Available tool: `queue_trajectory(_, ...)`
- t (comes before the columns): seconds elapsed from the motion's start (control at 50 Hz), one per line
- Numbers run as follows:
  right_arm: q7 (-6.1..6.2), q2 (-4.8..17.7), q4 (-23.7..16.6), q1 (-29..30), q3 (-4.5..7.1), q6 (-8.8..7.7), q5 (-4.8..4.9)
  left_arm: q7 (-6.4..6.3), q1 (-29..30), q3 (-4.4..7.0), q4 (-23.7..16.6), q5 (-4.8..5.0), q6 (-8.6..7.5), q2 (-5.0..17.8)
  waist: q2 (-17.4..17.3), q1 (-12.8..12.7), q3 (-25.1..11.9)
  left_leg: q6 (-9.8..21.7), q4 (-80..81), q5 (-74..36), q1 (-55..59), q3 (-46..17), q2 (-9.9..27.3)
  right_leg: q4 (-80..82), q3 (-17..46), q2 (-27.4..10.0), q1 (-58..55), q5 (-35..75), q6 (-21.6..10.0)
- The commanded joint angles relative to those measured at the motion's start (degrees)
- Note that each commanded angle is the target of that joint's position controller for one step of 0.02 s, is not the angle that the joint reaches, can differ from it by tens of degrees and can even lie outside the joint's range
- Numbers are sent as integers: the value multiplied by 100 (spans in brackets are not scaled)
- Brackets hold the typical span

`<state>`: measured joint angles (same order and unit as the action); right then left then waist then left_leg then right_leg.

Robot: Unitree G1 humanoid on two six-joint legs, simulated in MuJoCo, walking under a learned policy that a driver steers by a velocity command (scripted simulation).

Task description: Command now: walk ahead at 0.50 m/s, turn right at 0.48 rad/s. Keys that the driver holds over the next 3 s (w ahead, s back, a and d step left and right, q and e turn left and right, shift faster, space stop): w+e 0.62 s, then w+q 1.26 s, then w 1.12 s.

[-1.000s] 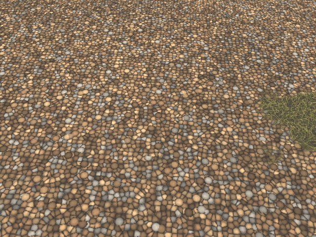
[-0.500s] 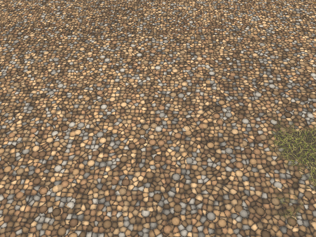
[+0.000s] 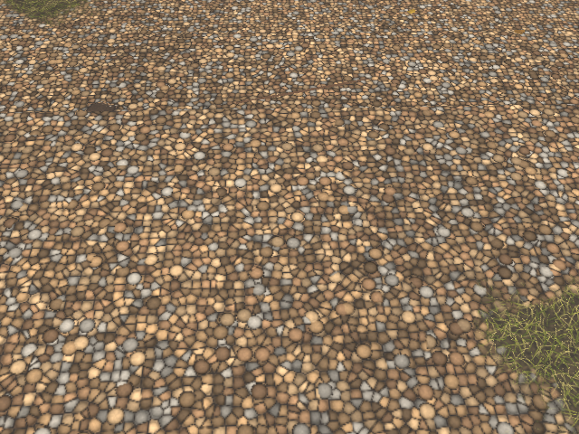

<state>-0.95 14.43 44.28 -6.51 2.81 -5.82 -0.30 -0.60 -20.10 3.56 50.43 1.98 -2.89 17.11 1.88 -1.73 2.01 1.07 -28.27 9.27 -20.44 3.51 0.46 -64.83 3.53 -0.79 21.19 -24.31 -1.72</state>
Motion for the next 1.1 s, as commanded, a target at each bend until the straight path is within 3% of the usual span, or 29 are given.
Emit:
queue_trajectory(0.02,23,537,-37,-325,159,-49,-44,-6,100,181,-506,-6,22,453,-947,216,-249,813,1780,198,1383,-1591,1561,-252,269,-707,1523,610,21)
queue_trajectory(0.08,42,690,85,-253,238,-129,-50,1,249,164,-667,-32,186,235,-726,103,-61,951,2100,-483,1083,-888,1566,66,234,-789,1594,1051,116)
queue_trajectory(0.16,116,891,225,-366,309,-96,-49,101,749,136,-879,-66,168,174,-544,208,52,900,2180,-979,1322,-57,1443,1291,112,-757,1724,2162,160)
queue_trajectory(0.3,165,1238,448,-860,434,131,133,336,1876,80,-1399,-79,154,182,-435,549,368,697,1875,-1414,2308,608,1691,2696,-479,-547,1697,2114,-108)
queue_trajectory(0.34,172,1388,444,-800,482,211,197,363,1757,152,-1477,-93,179,329,-567,361,188,579,1275,-2894,2559,778,1723,2793,-753,-276,1271,1534,-312)
queue_trajectory(0.36,178,1463,425,-742,505,254,234,356,1422,231,-1433,-94,200,464,-653,135,-75,512,664,-3867,2583,876,1682,2802,-939,-43,739,1263,-441)
queue_trajectory(0.38,178,1458,398,-627,498,303,269,333,647,374,-1242,-71,212,674,-581,-336,-479,375,-409,-4379,2352,1057,1504,3111,-1101,256,-300,1424,-624)
queue_trajectory(0.4,192,1275,363,-711,420,299,190,241,-404,598,-931,-46,254,1095,-290,-781,-1025,123,-1939,-3585,1336,1132,1262,3281,-760,320,-2019,1617,-864)
queue_trajectory(0.42,158,508,49,-1071,179,208,-96,146,-525,738,-884,21,257,1833,1299,-308,-1297,-286,-4094,1038,-1227,1026,361,3663,2093,-1154,-3811,1029,-1731)
queue_trajectory(0.44,103,584,-74,-846,117,-28,25,201,-509,616,-1166,-44,125,1661,1021,-375,-2293,-305,-5082,2643,-2148,-513,-235,4726,4510,-1872,-4409,-10,-2362)
queue_trajectory(0.46,44,1001,-234,-203,221,-172,279,250,-364,474,-1126,-94,16,1209,473,-561,-1655,-157,-5170,2154,-2756,-812,72,4976,3882,-1790,-4111,241,-2010)
queue_trajectory(0.48,44,953,-270,-81,192,-256,286,247,-136,419,-1117,-90,-49,1032,294,-391,-1112,-23,-4766,1657,-2739,-774,321,4914,3109,-1560,-3398,631,-1798)
queue_trajectory(0.5,92,951,-176,-124,210,-278,137,233,304,355,-1178,-90,-65,831,-40,-119,-757,-28,-4240,1275,-2358,-796,542,4899,2503,-1313,-2579,1215,-1597)
queue_trajectory(0.52,111,1026,-115,-224,261,-231,44,206,613,284,-1280,-139,-71,641,27,98,-608,-51,-3836,1012,-1904,-839,682,4991,2081,-1123,-1973,1757,-1498)
queue_trajectory(0.58,94,878,-123,-289,259,-40,-39,118,678,285,-1347,-151,-100,716,22,266,-477,-272,-3158,618,-1441,-735,642,5239,1628,-928,-1228,2604,-1541)
queue_trajectory(0.62,109,743,-250,76,212,11,-64,33,494,325,-1288,-127,-105,856,-15,184,-297,-435,-2413,27,-1540,-677,530,5304,1349,-785,-1026,2729,-1479)
queue_trajectory(0.68,21,527,-267,438,100,0,-8,-23,344,263,-1155,-144,-105,711,224,-41,-186,-473,-1090,-1312,-1230,-537,432,5367,728,-536,-936,2474,-1172)
queue_trajectory(0.74,-58,531,-367,866,52,-31,91,0,31,251,-940,-151,-142,757,281,-293,20,-339,-555,-1950,-1108,-460,380,5453,686,-726,-1091,2056,-1083)
queue_trajectory(0.82,-179,672,-548,1173,50,-69,130,3,-231,269,-676,-167,-101,821,193,-393,245,34,-226,-1268,-1855,-478,362,5174,699,-1214,-2276,2604,-1022)
queue_trajectory(0.88,-265,789,-513,780,90,-68,142,-43,-75,299,-632,-176,-33,924,297,-125,12,329,-151,-529,-1381,-293,113,4635,388,-1277,-2707,4318,-811)
queue_trajectory(0.92,-225,1111,-185,-428,285,-33,100,-86,132,270,-707,-204,36,928,199,519,-813,609,-51,-643,386,10,-323,3092,-103,-900,-2467,6101,-553)
queue_trajectory(0.94,-185,1430,-67,-1283,380,-3,79,-132,83,189,-840,-295,38,789,-303,819,-1460,946,-138,-852,1956,-1149,440,1513,-316,-663,-1381,4839,-330)
queue_trajectory(0.96,-202,1860,-19,-1627,481,9,87,-52,-556,28,-979,-319,-93,225,-1767,446,-1974,2048,431,153,3871,-4147,1702,-621,-353,514,1058,699,194)
queue_trajectory(0.98,-212,1347,7,-1669,358,24,215,10,-268,30,-958,-216,-251,528,-1420,694,-2081,2028,1081,1175,4249,-5006,1787,-1181,387,459,1912,-622,157)
queue_trajectory(1.0,-168,1152,-90,-1340,303,45,185,78,307,86,-1137,-39,-373,769,-1056,745,-1258,1766,1174,1211,3646,-4254,1657,-1201,446,146,2351,-222,80)
queue_trajectory(1.02,-137,1092,-193,-1073,285,67,122,78,670,59,-1218,-58,-451,735,-460,662,-856,1605,1220,773,2903,-3654,1430,-871,351,-82,2228,163,33)
queue_trajectory(1.04,-120,986,-250,-845,246,82,94,59,863,84,-1264,-186,-482,720,-177,496,-479,1535,1306,114,2200,-3203,1232,-353,273,-236,2058,395,65)
queue_trajectory(1.06,-92,901,-308,-744,200,78,41,43,817,116,-1282,-270,-458,717,-260,315,-441,1497,1408,-398,1795,-2921,1065,-6,278,-354,1702,573,99)
queue_trajectory(1.1,-49,940,-370,-710,214,99,69,30,671,108,-1310,-307,-369,590,-499,158,-415,1561,1542,-971,1394,-2653,930,493,195,-393,1451,605,251)
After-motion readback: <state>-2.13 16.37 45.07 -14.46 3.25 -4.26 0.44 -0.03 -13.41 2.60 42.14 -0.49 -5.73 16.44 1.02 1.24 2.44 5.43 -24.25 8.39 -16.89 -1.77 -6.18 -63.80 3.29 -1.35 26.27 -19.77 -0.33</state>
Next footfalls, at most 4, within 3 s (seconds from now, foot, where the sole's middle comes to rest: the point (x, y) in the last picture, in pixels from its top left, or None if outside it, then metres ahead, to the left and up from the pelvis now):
0.40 right None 0.34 -0.18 -0.77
0.94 left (341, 338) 0.70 -0.10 -0.77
1.42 right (432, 266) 0.93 -0.35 -0.77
1.92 left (324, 194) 1.18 -0.06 -0.77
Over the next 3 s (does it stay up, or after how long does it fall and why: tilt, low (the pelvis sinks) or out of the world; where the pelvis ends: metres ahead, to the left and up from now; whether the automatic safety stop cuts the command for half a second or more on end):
stays up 1.58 -0.01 -0.03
